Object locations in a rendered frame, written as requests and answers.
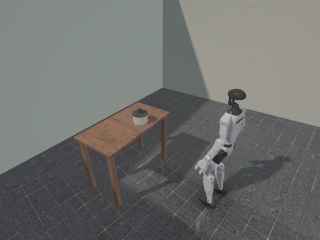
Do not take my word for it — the robot right upper arm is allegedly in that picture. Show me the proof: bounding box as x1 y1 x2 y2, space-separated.
239 106 246 129

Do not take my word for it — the lid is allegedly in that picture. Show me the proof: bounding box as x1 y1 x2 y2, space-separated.
132 109 148 118

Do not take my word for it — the left robot forearm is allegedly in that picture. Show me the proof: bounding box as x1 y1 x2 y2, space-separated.
203 139 222 163

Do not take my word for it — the pot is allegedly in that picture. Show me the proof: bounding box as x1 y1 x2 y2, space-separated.
133 115 148 126

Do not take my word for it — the left robot foot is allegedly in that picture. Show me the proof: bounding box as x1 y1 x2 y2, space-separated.
198 195 216 209

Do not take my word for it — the left robot hand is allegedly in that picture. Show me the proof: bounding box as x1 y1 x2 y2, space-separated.
194 159 208 175

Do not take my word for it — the right robot foot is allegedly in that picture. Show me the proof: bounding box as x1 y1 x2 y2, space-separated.
213 184 226 195

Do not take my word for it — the table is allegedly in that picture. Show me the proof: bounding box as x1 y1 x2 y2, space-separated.
74 102 170 207

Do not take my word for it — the robot left upper arm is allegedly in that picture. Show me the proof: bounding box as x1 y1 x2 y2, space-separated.
216 114 232 147

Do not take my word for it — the robot foot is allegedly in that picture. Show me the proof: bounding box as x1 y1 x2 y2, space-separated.
198 195 216 209
213 184 226 195

